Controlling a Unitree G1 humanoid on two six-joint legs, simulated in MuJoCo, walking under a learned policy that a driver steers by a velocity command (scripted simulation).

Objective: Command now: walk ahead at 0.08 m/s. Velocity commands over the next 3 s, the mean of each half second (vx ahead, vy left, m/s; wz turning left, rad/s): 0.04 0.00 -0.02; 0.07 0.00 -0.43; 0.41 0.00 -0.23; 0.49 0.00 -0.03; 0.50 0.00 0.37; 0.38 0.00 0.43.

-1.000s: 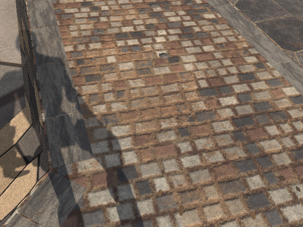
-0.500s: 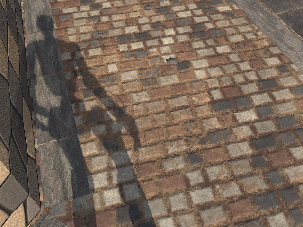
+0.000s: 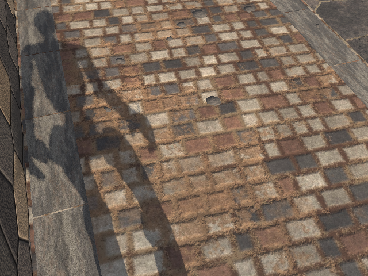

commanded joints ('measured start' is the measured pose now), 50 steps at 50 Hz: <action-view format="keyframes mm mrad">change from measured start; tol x32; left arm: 1 121 55 15 6 8 25 21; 50 64 152 68 -195 -1 -67 -5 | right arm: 1 -53 -140 -29 -50 -10 2 -10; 50 -114 -197 -106 -66 23 -18 -43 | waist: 1 33 169 -147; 50 -9 -88 -16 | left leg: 1 64 224 -240 -222 -45 145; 7 -32 124 -160 -195 -456 3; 32 367 346 -259 -97 143 165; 40 123 309 19 -93 73 88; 43 -290 142 182 451 -598 -81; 50 -357 80 -116 473 -68 -54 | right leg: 1 89 -24 -3 -136 83 5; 10 -52 -67 47 -586 72 -79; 26 10 -47 74 -445 554 -98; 34 -225 -13 16 302 -153 -21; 42 276 37 -101 -399 248 -102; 45 217 -350 756 -828 -351 -400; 50 218 -192 401 -786 4 -216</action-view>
